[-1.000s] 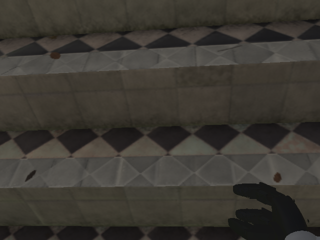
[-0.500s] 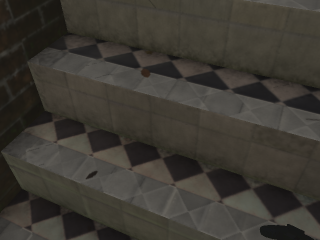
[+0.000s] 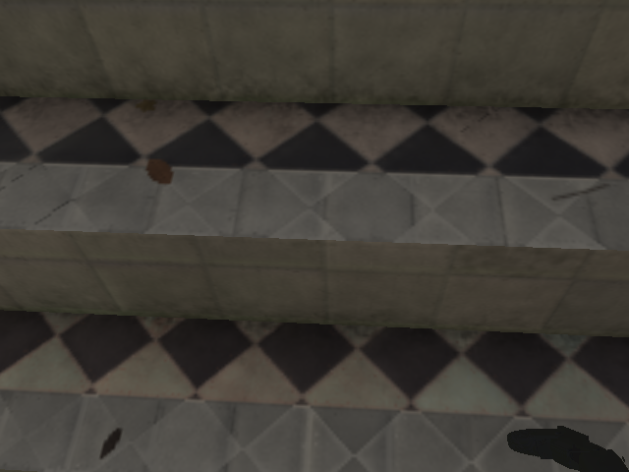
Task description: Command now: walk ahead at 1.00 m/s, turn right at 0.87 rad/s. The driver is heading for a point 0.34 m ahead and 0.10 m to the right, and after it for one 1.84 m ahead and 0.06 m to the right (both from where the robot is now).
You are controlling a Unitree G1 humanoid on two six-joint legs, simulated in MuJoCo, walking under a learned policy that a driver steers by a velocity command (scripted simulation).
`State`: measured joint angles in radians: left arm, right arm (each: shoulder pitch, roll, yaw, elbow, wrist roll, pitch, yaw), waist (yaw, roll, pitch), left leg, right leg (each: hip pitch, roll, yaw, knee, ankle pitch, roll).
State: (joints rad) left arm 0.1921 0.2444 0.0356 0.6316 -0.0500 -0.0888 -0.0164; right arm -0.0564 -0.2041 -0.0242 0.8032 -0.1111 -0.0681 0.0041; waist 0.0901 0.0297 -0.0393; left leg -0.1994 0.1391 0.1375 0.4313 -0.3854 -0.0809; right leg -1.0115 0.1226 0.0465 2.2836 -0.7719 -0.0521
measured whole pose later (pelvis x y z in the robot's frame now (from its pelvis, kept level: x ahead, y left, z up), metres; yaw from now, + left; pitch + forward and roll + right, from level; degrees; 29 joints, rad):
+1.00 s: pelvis +0.09 +0.15 +0.16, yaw -45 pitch -2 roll -1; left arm 0.35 0.31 0.13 0.73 -0.06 -0.02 0.03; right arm -0.28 0.07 0.06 0.54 -0.04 -0.02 0.04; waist 0.32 -0.14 -0.03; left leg -0.02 -0.03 0.11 0.94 -0.64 0.02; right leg -0.72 0.09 -0.11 1.56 -0.54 0.09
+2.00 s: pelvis +0.24 +0.14 +0.22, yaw -56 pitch +2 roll +4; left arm 0.43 0.17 -0.06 0.92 0.01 -0.01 0.02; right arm 0.14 -0.02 0.13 0.50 0.03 -0.04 -0.05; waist -0.01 0.01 -0.14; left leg -1.29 0.00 -0.02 2.45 -0.47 -0.01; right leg -0.04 0.04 0.00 0.44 -0.43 -0.11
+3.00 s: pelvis +0.11 +0.16 +0.23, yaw -11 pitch +2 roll -1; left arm -0.05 0.26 -0.01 0.49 0.02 0.00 -0.01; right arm 0.20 -0.22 -0.05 0.65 0.00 0.03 -0.04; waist -0.04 -0.07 -0.02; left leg -0.44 -0.04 -0.12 0.85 -0.14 0.19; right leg -0.57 -0.12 -0.13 1.15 -0.33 0.04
